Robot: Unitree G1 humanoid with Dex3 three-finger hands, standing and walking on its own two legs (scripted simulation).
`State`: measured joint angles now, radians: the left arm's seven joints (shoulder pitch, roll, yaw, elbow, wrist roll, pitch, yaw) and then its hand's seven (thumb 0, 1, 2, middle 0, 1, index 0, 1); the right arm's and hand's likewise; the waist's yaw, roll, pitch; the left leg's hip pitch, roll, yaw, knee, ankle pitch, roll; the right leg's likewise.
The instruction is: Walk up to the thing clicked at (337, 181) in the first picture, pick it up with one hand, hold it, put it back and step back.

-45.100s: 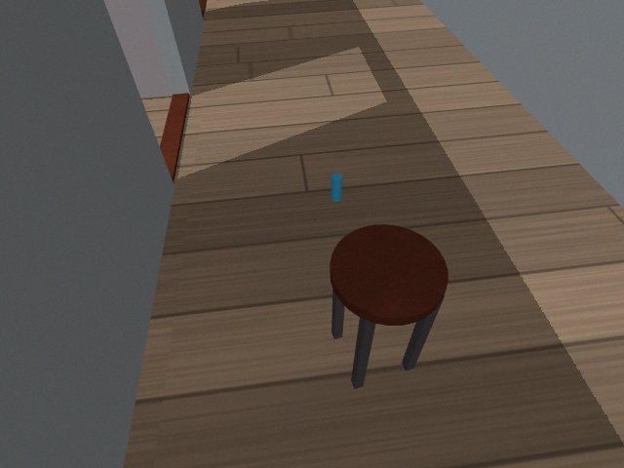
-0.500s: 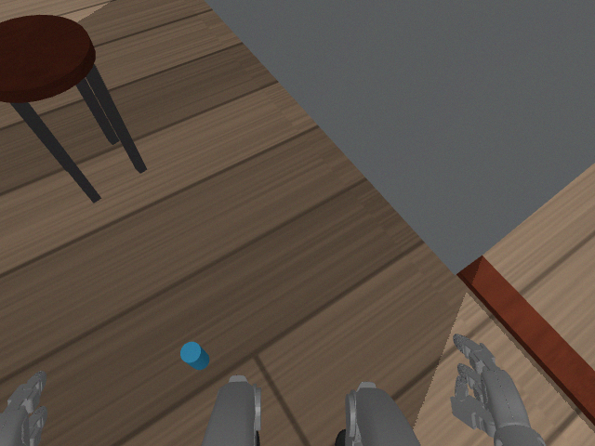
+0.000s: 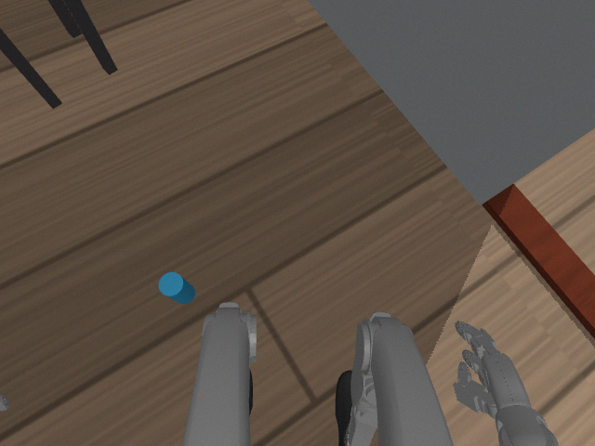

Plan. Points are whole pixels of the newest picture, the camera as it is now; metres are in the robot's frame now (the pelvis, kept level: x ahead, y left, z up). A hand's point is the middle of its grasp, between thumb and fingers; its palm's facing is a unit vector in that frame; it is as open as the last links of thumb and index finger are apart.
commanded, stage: go down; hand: left
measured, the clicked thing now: (178, 289) +0.36 +0.28 -0.43
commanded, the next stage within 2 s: approach in 1.48 s
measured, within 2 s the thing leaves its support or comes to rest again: neither
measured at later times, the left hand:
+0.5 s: hand out of the picture +0.25 +0.44 -0.09, palm faces +0.31 -0.94 -0.15, open 17.6 cm
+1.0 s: hand out of the picture +0.25 +0.45 -0.10, palm faces +0.32 -0.94 -0.13, open 17.7 cm
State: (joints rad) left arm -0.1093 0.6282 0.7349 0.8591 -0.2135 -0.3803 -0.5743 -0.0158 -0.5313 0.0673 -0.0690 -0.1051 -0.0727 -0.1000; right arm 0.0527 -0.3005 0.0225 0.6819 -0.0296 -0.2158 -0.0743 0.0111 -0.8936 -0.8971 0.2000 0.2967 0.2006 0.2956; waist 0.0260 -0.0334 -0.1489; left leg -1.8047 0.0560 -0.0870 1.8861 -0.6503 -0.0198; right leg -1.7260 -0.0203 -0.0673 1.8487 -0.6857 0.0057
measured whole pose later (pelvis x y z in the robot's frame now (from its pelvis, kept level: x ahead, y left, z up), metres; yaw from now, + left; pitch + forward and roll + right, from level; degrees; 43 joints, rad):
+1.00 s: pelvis -0.02 +0.00 -0.10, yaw -3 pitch +31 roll -7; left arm -0.27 0.83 0.93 1.01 -0.30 -0.39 -0.79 -0.02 -0.60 0.08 -0.05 -0.05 -0.03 -0.07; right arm 0.01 -0.35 0.09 0.72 -0.06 -0.26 -0.11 0.01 -0.92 -0.91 0.20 0.30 0.20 0.30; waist 0.03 -0.06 -0.09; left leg -2.09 0.06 -0.14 2.20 -0.66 -0.02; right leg -2.00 0.00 -0.09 2.15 -0.69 0.01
